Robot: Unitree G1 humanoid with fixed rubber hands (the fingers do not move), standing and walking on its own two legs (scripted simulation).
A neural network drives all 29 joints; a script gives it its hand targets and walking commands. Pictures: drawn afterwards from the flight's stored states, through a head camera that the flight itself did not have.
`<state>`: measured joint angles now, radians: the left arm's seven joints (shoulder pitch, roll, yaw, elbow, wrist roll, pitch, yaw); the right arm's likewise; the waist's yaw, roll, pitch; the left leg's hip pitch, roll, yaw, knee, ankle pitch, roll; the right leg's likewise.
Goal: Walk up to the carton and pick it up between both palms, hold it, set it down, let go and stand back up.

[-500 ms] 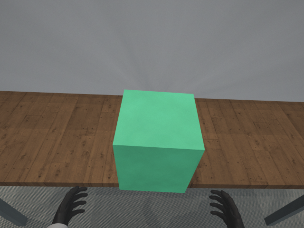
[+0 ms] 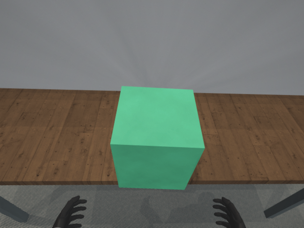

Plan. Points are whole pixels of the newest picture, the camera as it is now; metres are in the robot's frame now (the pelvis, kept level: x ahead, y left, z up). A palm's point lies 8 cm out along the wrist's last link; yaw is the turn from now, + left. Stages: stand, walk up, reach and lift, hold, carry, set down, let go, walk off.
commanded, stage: let go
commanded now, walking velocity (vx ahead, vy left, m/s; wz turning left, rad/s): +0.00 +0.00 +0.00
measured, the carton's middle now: (154, 140) +0.38 +0.00 +0.00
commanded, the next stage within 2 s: stand in 0.50 s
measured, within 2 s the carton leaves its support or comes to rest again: neither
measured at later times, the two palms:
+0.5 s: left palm (64, 226) +0.16 +0.22 -0.08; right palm out of the picture +0.16 -0.23 -0.07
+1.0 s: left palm out of the picture +0.12 +0.23 -0.11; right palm out of the picture +0.00 -0.25 -0.13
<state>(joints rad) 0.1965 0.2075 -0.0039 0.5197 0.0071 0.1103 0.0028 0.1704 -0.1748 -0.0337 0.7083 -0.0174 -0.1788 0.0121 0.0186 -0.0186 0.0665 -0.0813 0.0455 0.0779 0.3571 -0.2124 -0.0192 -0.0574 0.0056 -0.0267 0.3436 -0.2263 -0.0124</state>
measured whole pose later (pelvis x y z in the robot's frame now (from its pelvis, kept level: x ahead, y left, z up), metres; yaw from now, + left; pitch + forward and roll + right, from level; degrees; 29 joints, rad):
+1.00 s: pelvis -0.02 +0.01 -0.01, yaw -7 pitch +2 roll +1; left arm 0.31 0.21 0.01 0.63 0.04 -0.01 0.00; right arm 0.33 -0.24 -0.05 0.79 -0.03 0.04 0.01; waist -0.02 0.00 -0.03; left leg -0.28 0.08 0.19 0.55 -0.30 0.00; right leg -0.32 0.03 0.09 0.58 -0.28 0.00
